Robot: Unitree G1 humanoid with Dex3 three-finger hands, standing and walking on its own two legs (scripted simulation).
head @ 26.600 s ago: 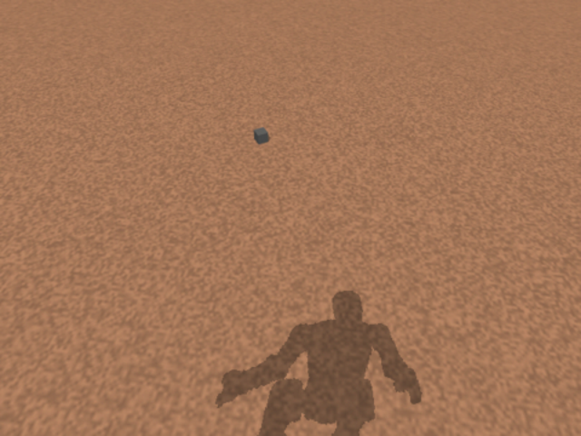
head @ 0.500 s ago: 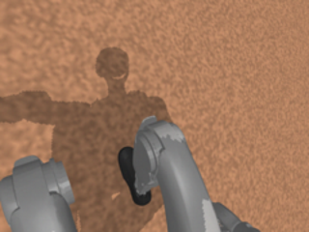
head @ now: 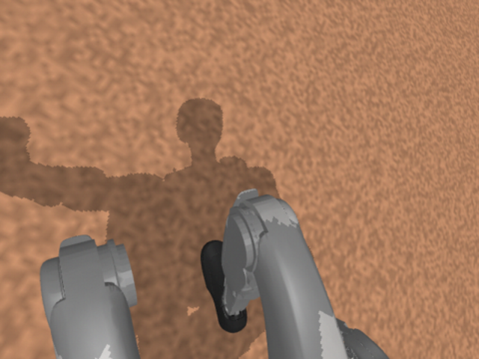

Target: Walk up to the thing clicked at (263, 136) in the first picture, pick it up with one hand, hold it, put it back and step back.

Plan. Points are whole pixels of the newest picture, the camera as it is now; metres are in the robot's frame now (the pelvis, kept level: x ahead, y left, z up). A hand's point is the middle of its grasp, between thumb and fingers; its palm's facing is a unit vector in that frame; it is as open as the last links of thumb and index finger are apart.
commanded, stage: settle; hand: left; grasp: from above
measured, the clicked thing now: out of the picture +0.45 +0.32 -0.26
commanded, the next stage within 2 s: lift in 0.42 s
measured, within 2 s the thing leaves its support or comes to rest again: neither
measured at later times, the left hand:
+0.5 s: hand out of the picture +0.42 +0.31 -0.14, palm faces -0.51 -0.04 -0.86, open 9.1 cm
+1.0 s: hand out of the picture +0.39 +0.33 -0.04, palm faces -0.51 -0.08 -0.85, open 8.8 cm
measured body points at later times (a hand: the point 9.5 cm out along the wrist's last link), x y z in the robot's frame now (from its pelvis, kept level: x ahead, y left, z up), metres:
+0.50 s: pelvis -0.01 -0.01 +0.03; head +0.23 +0.08 +0.40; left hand +0.44 +0.31 -0.09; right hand +0.08 -0.29 -0.05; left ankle +0.05 +0.11 -0.28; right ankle +0.13 -0.14 -0.28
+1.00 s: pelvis -0.01 +0.00 +0.09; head +0.21 +0.08 +0.48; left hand +0.42 +0.33 +0.00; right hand +0.10 -0.28 -0.01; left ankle +0.05 +0.11 -0.28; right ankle +0.13 -0.14 -0.28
